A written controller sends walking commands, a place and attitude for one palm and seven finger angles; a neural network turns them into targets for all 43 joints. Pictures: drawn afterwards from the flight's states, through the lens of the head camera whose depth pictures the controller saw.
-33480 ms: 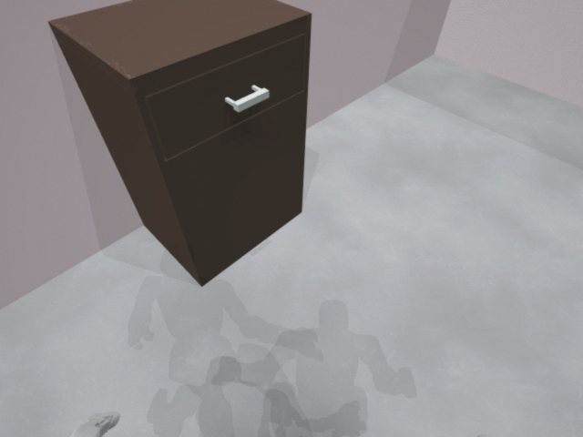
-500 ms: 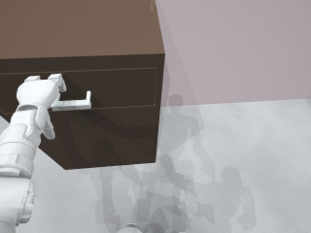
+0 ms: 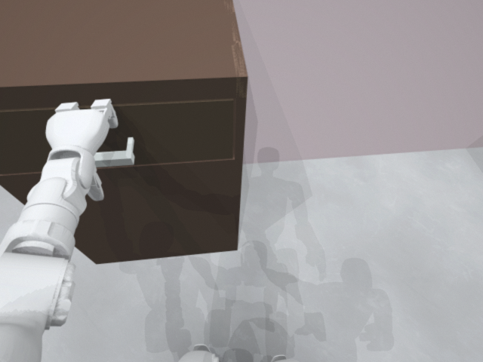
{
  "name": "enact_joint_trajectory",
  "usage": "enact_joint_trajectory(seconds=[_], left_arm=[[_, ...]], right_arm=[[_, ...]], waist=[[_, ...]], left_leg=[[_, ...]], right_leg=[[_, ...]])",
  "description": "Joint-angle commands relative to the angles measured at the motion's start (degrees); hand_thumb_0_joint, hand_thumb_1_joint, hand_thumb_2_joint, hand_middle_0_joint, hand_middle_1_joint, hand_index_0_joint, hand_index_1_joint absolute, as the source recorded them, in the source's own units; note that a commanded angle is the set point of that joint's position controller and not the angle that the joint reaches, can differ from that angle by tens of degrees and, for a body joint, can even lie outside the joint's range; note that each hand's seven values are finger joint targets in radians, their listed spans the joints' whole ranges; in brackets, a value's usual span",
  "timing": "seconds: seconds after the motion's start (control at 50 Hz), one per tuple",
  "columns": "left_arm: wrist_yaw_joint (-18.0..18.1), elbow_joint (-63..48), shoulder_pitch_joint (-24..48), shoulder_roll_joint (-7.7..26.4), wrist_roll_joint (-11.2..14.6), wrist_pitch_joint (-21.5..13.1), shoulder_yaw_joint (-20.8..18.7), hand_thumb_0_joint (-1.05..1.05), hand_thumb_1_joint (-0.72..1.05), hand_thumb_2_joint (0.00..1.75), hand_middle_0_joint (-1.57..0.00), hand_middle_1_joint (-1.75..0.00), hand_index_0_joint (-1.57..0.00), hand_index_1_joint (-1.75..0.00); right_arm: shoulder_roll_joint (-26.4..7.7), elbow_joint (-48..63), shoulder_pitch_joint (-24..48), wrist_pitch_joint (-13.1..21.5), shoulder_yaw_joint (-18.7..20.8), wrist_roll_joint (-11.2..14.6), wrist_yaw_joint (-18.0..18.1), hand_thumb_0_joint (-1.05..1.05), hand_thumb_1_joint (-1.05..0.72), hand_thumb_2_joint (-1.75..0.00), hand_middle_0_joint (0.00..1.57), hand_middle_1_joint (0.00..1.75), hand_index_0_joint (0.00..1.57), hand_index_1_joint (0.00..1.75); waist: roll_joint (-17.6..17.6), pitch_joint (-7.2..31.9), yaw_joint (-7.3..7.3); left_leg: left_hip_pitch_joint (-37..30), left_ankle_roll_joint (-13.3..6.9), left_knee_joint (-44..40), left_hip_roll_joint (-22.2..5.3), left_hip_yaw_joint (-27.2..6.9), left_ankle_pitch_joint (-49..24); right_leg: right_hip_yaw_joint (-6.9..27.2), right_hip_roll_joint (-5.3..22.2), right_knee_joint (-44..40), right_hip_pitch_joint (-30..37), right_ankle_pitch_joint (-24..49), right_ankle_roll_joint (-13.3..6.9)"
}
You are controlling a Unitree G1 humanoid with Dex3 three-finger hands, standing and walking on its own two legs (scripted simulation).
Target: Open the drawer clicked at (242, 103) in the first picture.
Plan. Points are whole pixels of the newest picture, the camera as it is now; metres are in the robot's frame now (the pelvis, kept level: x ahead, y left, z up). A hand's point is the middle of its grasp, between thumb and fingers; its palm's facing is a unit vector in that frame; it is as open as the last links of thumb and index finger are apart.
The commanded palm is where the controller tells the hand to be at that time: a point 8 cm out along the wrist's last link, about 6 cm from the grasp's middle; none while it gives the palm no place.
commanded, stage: lower the fingers behind the handle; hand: left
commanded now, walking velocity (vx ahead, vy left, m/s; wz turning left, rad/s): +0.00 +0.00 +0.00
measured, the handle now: (105, 151) +0.52 +0.27 -0.01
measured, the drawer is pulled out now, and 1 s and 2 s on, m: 0.00 0.00 0.00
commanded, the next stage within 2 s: lift the fingers back up to retry in 1.28 s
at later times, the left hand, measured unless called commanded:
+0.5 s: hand (88, 167) +0.46 +0.28 +0.01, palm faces -0.07 -0.01 -1.00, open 13.8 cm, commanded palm +0.46 +0.27 +0.05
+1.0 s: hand (90, 166) +0.47 +0.28 +0.01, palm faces -0.03 +0.00 -1.00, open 13.7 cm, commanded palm +0.46 +0.26 +0.03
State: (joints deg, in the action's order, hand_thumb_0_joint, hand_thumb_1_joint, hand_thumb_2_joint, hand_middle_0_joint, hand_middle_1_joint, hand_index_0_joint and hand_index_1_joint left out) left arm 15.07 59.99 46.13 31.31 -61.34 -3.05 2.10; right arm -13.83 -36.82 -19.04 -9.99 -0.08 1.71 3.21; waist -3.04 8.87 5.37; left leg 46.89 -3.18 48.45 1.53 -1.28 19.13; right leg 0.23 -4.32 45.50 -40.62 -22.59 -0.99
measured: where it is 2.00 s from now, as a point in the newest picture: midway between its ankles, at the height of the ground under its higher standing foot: outside the picture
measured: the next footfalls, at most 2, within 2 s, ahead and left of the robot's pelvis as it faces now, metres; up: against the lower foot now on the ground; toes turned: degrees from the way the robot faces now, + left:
none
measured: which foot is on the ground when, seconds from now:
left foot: down 0.00-1.00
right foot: down 0.00-1.00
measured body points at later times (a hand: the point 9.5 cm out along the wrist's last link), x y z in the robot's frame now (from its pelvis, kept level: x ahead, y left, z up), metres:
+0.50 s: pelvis -0.01 +0.00 -0.02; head +0.10 +0.01 +0.41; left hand +0.46 +0.28 +0.06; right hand -0.02 -0.28 -0.14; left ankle +0.03 +0.08 -0.70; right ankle -0.01 -0.12 -0.70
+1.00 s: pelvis -0.02 +0.00 -0.03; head +0.09 +0.03 +0.40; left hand +0.46 +0.28 +0.06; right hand +0.02 -0.27 -0.15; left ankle +0.03 +0.08 -0.70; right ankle -0.01 -0.12 -0.70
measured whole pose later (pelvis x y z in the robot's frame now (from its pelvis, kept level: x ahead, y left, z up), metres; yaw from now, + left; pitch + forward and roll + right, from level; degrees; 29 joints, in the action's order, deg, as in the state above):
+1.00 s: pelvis -0.02 +0.00 -0.03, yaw +0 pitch +22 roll -4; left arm 16.8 61.3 49.4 33.8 -62.3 -3.9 2.7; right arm -14.6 -36.0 -20.1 -8.1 0.3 0.7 2.3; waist -2.7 10.4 5.7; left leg 60.0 -3.4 59.8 1.5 -2.5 22.2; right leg -1.8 -4.7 56.2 -52.9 -26.0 -0.8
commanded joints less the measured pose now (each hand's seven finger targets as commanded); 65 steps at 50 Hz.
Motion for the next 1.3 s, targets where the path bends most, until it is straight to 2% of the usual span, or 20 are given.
enact_joint_trajectory(seconds=[0.0, 0.06, 0.18, 0.24, 0.28, 0.3, 0.34, 0.36, 0.42, 0.44, 0.5, 0.52, 0.56, 0.62, 0.7, 0.86, 1.06, 1.2, 1.26, 1.28], left_arm=[[-1.5, -2.3, 19.8, 19.2, 0.5, 2.6, -5.0, 0.00, -0.50, 0.30, -0.30, -1.20, -0.30, -1.20], [-1.8, -1.0, 20.5, 19.4, -0.1, 1.5, -4.1, 0.00, -0.50, 0.30, -0.30, -1.20, -0.30, -1.20], [-1.2, -0.3, 18.5, 18.5, -0.5, 0.4, -3.9, 0.00, -0.50, 0.30, -0.30, -1.20, -0.30, -1.20], [-0.8, -0.2, 20.5, 18.5, -0.7, 0.8, -3.3, 0.00, -0.50, 0.30, -0.30, -1.20, -0.30, -1.20], [-1.1, -4.0, 21.4, 19.8, -0.2, -0.7, -4.8, 0.00, -0.50, 0.30, -0.30, -1.20, -0.30, -1.20], [-1.3, -8.2, 24.3, 19.4, 0.4, -2.5, -4.9, 0.00, -0.50, 0.30, -0.30, -1.20, -0.30, -1.20], [-1.0, -14.2, 26.2, 20.3, 0.8, -5.8, -5.9, 0.00, -0.50, 0.30, -0.30, -1.20, -0.30, -1.20], [-0.3, -14.1, 25.1, 20.1, 0.9, -6.2, -6.3, 0.00, -0.50, 0.30, -0.30, -1.20, -0.30, -1.20], [0.3, -6.2, 20.0, 17.2, 0.8, -4.5, -4.9, 0.00, -0.50, 0.30, -0.30, -1.20, -0.30, -1.20], [0.7, -6.2, 20.5, 16.7, 0.8, -4.2, -4.5, 0.00, -0.50, 0.30, -0.30, -1.20, -0.30, -1.20], [2.0, -7.4, 22.4, 17.9, 0.4, -3.3, -5.5, 0.00, -0.50, 0.30, -0.30, -1.20, -0.30, -1.20], [2.3, -6.5, 21.6, 16.3, -0.1, -2.5, -4.2, 0.00, -0.50, 0.30, -0.30, -1.20, -0.30, -1.20], [2.1, -5.9, 20.8, 13.3, 0.1, -1.4, -2.6, 0.00, -0.50, 0.30, -0.30, -1.20, -0.30, -1.20], [2.1, -3.9, 19.7, 13.2, 0.0, -0.1, -2.8, 0.00, -0.50, 0.30, -0.30, -1.20, -0.30, -1.20], [1.4, -1.0, 19.0, 12.2, -0.1, 1.1, -1.9, 0.00, -0.50, 0.30, -0.30, -1.20, -0.30, -1.20], [0.1, 1.0, 16.9, 12.1, -0.6, 0.3, -1.2, 0.00, -0.50, 0.30, -0.30, -1.20, -0.30, -1.20], [0.1, -1.5, 19.9, 11.2, -0.7, 1.6, -0.1, 0.00, -0.50, 0.30, -0.30, -1.20, -0.30, -1.20], [-1.3, -0.3, 21.3, 15.1, 0.6, 1.7, -2.1, 0.00, -0.50, 0.30, -0.30, -1.20, -0.30, -1.20], [-1.8, 0.1, 21.2, 13.7, 0.5, 1.1, -0.5, 0.00, -0.50, 0.30, -0.30, -1.20, -0.30, -1.20], [-1.7, 0.5, 20.4, 15.6, 0.4, 0.8, -2.2, 0.00, -0.50, 0.30, -0.30, -1.20, -0.30, -1.20]], right_arm=[[-10.5, 4.0, -7.6, 0.9, 3.8, -0.1, 1.7, 0.00, -0.90, -0.90, 0.20, 0.30, 0.20, 0.30], [-10.8, 4.5, -7.8, 1.5, 3.6, 0.1, 1.9, 0.00, -0.90, -0.90, 0.20, 0.30, 0.20, 0.30], [-11.0, 4.6, -9.5, 2.4, 4.0, -0.2, 1.6, 0.00, -0.90, -0.90, 0.20, 0.30, 0.20, 0.30], [-11.1, 4.4, -9.9, 2.7, 4.1, 0.0, 1.6, 0.00, -0.90, -0.90, 0.20, 0.30, 0.20, 0.30], [-11.1, 4.4, -10.3, 3.2, 4.3, -0.3, 1.7, 0.00, -0.90, -0.90, 0.20, 0.30, 0.20, 0.30], [-10.8, 4.2, -10.6, 3.6, 4.7, -0.6, 1.9, 0.00, -0.90, -0.90, 0.20, 0.30, 0.20, 0.30], [-10.5, 3.7, -10.6, 4.2, 5.2, -0.9, 2.3, 0.00, -0.90, -0.90, 0.20, 0.30, 0.20, 0.30], [-10.4, 3.2, -10.6, 4.4, 5.3, -1.0, 2.3, 0.00, -0.90, -0.90, 0.20, 0.30, 0.20, 0.30], [-10.5, 1.7, -11.0, 4.4, 4.9, -0.9, 2.1, 0.00, -0.90, -0.90, 0.20, 0.30, 0.20, 0.30], [-10.7, 1.6, -10.8, 4.4, 4.8, -1.0, 1.8, 0.00, -0.90, -0.90, 0.20, 0.30, 0.20, 0.30], [-11.0, 0.8, -11.4, 4.4, 5.0, -1.4, 1.4, 0.00, -0.90, -0.90, 0.20, 0.30, 0.20, 0.30], [-10.8, 0.9, -11.5, 4.1, 5.0, -1.3, 1.2, 0.00, -0.90, -0.90, 0.20, 0.30, 0.20, 0.30], [-10.6, 0.7, -11.5, 3.9, 5.1, -1.5, 0.7, 0.00, -0.90, -0.90, 0.20, 0.30, 0.20, 0.30], [-10.7, 0.6, -11.7, 3.2, 5.0, -1.5, 0.3, 0.00, -0.90, -0.90, 0.20, 0.30, 0.20, 0.30], [-10.6, 1.0, -10.9, 2.6, 4.7, -1.4, 0.1, 0.00, -0.90, -0.90, 0.20, 0.30, 0.20, 0.30], [-10.6, 3.3, -9.6, 2.4, 4.1, -1.2, 0.1, 0.00, -0.90, -0.90, 0.20, 0.30, 0.20, 0.30], [-10.7, 3.6, -10.0, 2.4, 4.4, -1.2, 0.0, 0.00, -0.90, -0.90, 0.20, 0.30, 0.20, 0.30], [-11.1, 3.3, -10.1, 2.9, 3.8, -0.9, 0.7, 0.00, -0.90, -0.90, 0.20, 0.30, 0.20, 0.30], [-10.9, 3.4, -10.3, 3.5, 3.7, -0.7, 0.9, 0.00, -0.90, -0.90, 0.20, 0.30, 0.20, 0.30], [-11.1, 3.3, -10.4, 3.5, 3.6, -0.7, 1.0, 0.00, -0.90, -0.90, 0.20, 0.30, 0.20, 0.30]], waist=[[2.2, 13.3, 0.90], [1.8, 10.6, 1.71], [1.3, 13.9, 1.36], [1.4, 13.3, 2.24], [-0.3, 17.1, 1.68], [-0.6, 20.2, 2.35], [-4.5, 25.6, 2.15], [-6.3, 26.0, 1.88], [-1.8, 18.3, 2.88], [-2.3, 16.8, 2.86], [-3.4, 20.9, 2.57], [-4.5, 21.4, 2.75], [-3.7, 20.6, 2.70], [-1.7, 20.5, 2.73], [1.6, 16.1, 3.36], [1.4, 13.8, 3.07], [-1.7, 17.8, 3.03], [1.1, 15.3, 3.43], [0.5, 14.9, 3.90], [1.2, 14.9, 3.29]], left_leg=[[-12.3, -0.7, -5.3, 0.2, 0.5, -5.4], [-9.5, -0.7, -4.7, 0.2, 0.5, -1.2], [-8.5, -0.7, -2.5, 0.3, 0.5, -1.8], [-7.0, -0.8, -1.8, 0.2, 0.5, -0.1], [-7.8, -0.9, -0.8, 0.0, 0.4, -1.6], [-9.9, -1.1, 0.0, -0.3, 0.0, -3.5], [-13.8, -0.9, 1.3, -0.5, -0.5, -5.8], [-14.8, -0.6, 1.6, -0.5, -0.7, -6.6], [-10.7, -0.6, 1.7, -0.8, -1.3, -4.7], [-9.9, -0.5, 1.5, -0.9, -1.5, -3.6], [-12.7, -0.3, 2.0, -1.0, -1.8, -7.2], [-14.1, -0.2, 2.2, -1.0, -1.9, -8.7], [-14.7, 0.0, 2.2, -1.2, -2.1, -9.7], [-14.3, -0.1, 2.3, -1.2, -1.9, -10.6], [-10.5, -0.5, 2.0, -0.9, -1.8, -7.3], [-6.3, -0.6, 3.5, -0.5, -1.5, -2.8], [-9.3, 0.0, 3.8, -0.9, -2.6, -1.4], [-5.0, -0.5, 3.1, -0.8, -2.6, 2.9], [-4.3, -0.7, 3.6, -0.7, -2.2, 3.6], [-3.7, -0.6, 3.6, -0.8, -2.4, 3.6]], right_leg=[[-0.7, -0.2, -7.9, 3.4, 6.4, -0.9], [-0.5, -0.2, -7.6, 0.3, 2.8, -0.8], [-0.5, -0.5, -5.6, -1.5, 3.0, -0.9], [-0.4, -0.4, -5.2, -2.7, 1.8, -0.7], [-0.1, -0.4, -4.2, -1.9, 3.1, -0.8], [0.0, -0.5, -3.4, -1.9, 4.6, -0.8], [0.2, -0.6, -2.1, -3.0, 5.9, -0.8], [-0.2, -0.8, -1.6, -4.4, 5.6, -0.9], [-1.2, -1.1, -1.8, -8.0, 3.8, -0.8], [-1.4, -1.1, -1.7, -9.0, 3.0, -1.0], [-1.8, -1.3, -0.8, -9.0, 4.9, -1.3], [-2.0, -1.4, -0.5, -10.1, 5.5, -1.2], [-2.5, -1.6, -0.6, -10.7, 5.8, -1.3], [-2.5, -1.6, -0.8, -9.6, 6.6, -1.2], [-2.4, -1.5, -1.5, -9.3, 5.2, -1.1], [-2.4, -1.2, 0.5, -12.0, 2.0, -1.2], [-3.0, -1.1, 2.1, -14.8, 0.0, -1.3], [-2.5, -0.9, 1.4, -13.2, -2.0, -1.1], [-2.3, -0.9, 1.3, -13.7, -2.4, -0.9], [-2.3, -0.9, 1.6, -13.3, -2.4, -1.0]])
